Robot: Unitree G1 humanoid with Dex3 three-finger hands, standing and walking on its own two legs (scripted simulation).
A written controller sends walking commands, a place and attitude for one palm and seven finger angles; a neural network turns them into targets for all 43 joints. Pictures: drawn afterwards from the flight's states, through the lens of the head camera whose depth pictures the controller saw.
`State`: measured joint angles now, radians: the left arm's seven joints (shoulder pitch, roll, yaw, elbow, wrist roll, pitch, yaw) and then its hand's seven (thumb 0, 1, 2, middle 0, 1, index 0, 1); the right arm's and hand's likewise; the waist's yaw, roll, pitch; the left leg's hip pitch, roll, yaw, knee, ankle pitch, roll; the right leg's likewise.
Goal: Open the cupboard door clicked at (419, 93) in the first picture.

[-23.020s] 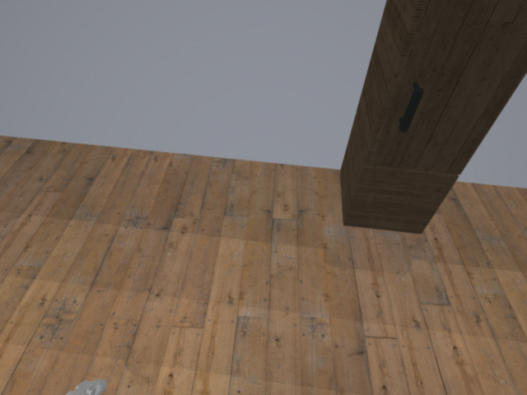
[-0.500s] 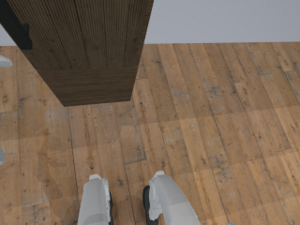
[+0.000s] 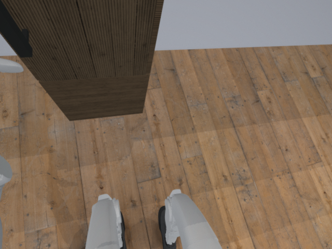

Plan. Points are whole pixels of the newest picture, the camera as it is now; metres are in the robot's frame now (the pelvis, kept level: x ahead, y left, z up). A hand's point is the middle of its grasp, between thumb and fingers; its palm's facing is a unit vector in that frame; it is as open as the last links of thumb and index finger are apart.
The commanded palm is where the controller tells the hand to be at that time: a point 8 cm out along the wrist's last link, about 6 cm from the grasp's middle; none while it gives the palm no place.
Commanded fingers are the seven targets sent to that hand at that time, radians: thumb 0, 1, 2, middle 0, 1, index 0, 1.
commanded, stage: slide the fingers in behind the handle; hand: left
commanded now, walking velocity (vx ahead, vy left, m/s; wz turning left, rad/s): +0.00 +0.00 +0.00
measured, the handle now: (8, 18) +0.59 +0.26 +0.06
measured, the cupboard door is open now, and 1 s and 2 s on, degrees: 0 0 0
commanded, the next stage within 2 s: close the thumb around the handle in 1.12 s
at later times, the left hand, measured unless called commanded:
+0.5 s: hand (5, 36) +0.54 +0.26 +0.07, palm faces +0.08 -1.00 -0.02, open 13.9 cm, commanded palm +0.53 +0.28 +0.06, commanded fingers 0.00 -0.50 0.30 -0.30 -1.20 -0.30 -1.20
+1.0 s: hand (20, 36) +0.54 +0.24 +0.07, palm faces +0.09 -1.00 -0.02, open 13.9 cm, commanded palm +0.52 +0.27 +0.06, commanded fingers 0.00 -0.50 0.30 -0.30 -1.20 -0.30 -1.20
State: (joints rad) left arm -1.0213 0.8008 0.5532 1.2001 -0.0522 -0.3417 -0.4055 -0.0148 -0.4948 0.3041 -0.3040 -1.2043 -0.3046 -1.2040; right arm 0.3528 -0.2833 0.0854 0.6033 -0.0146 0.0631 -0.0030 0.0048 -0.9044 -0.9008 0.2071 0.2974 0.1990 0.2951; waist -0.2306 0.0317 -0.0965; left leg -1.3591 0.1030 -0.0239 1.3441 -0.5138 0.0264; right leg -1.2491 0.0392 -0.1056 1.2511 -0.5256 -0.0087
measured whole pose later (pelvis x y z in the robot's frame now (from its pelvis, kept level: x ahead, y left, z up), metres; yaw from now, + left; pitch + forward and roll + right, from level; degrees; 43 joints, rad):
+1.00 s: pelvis +0.01 +0.00 +0.01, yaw +1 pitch +29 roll -5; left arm -0.99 0.64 0.47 1.19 -0.06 -0.40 -0.28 -0.01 -0.50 0.30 -0.30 -1.20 -0.31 -1.21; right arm 0.36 -0.26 0.06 0.63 -0.03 0.08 0.02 0.00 -0.90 -0.90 0.21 0.30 0.20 0.30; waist -0.21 0.04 -0.11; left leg -1.29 0.09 -0.01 1.30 -0.51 0.02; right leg -1.19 0.03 -0.09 1.22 -0.53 -0.01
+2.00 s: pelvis +0.01 +0.00 +0.01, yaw +0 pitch +29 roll -6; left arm -1.01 0.65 0.50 1.21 -0.04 -0.39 -0.28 0.01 0.73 0.85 -0.40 -1.35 -0.39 -1.35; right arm 0.36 -0.26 0.07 0.63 -0.03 0.07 0.02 0.00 -0.90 -0.90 0.21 0.30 0.20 0.30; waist -0.23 0.04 -0.11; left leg -1.32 0.09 -0.01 1.32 -0.52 0.02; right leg -1.22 0.04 -0.09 1.24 -0.53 -0.01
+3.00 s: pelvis +0.04 -0.04 +0.04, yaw +5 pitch +19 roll +0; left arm -0.02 -0.11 -0.12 0.34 0.11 -0.41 0.57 0.02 0.69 0.72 -0.31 -1.34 -0.36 -1.35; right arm 0.20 -0.16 -0.01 0.57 -0.08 0.02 0.08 0.01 -0.91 -0.90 0.20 0.30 0.20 0.29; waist -0.03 0.01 -0.18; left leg -0.96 0.05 0.00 1.14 -0.51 -0.03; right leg -0.89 0.00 -0.08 1.14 -0.58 -0.05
